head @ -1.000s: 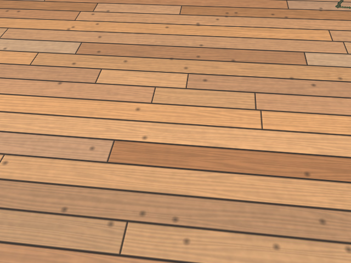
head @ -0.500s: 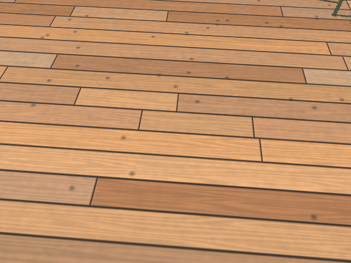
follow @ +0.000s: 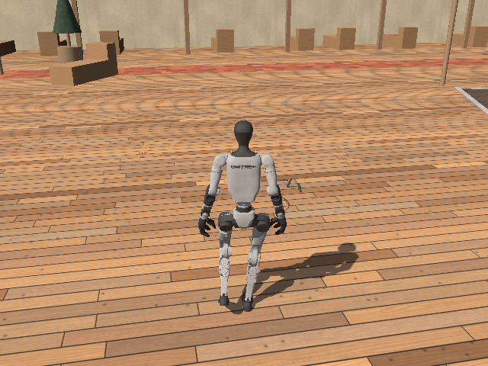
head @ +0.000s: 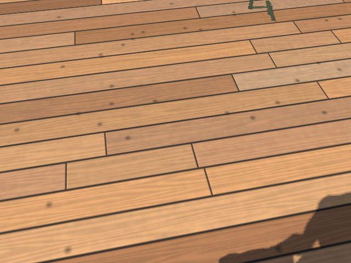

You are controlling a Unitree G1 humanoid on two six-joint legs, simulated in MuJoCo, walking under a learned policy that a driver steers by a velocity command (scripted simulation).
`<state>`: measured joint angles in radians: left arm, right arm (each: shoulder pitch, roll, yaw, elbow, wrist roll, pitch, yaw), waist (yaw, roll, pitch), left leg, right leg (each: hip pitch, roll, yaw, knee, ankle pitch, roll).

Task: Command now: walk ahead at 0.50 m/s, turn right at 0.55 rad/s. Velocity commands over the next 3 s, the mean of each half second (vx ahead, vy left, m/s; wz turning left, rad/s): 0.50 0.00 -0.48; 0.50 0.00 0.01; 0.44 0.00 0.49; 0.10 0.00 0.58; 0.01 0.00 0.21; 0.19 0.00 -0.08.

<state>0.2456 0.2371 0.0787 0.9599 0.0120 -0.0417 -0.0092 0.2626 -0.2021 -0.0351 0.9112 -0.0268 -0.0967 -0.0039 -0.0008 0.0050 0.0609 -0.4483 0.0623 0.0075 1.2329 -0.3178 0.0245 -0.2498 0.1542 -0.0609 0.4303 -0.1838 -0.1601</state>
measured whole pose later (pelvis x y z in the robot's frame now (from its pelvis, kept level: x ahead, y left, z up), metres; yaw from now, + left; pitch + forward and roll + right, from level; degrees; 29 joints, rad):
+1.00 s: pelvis +0.52 -0.06 +0.00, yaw -11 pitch +1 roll +1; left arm 0.07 0.21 0.02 0.78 0.04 -0.08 -0.01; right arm 0.44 -0.22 -0.04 0.94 0.00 -0.06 0.00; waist -0.06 0.02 0.04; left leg -0.24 -0.01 -0.01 0.96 -0.42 0.07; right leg -0.38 0.00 -0.09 0.53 -0.18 -0.07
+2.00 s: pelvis +0.84 -0.07 +0.01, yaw +24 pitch +2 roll +0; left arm 0.13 0.26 0.04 0.73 0.00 0.03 0.04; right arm 0.29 -0.29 -0.09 0.76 -0.02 0.03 0.00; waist -0.05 0.01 0.03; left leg -0.29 -0.17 -0.20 0.45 -0.16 0.08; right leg -0.41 0.03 0.07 0.74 -0.39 0.02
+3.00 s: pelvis +0.92 -0.10 +0.00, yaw +24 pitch -1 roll +1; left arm 0.36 0.25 0.05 0.97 0.02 -0.05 -0.02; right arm 0.28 -0.28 -0.04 1.00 -0.03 -0.03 0.01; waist 0.02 0.03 0.01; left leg -0.24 -0.01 -0.01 0.85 -0.43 0.07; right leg -0.21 0.06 -0.02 0.51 -0.28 -0.09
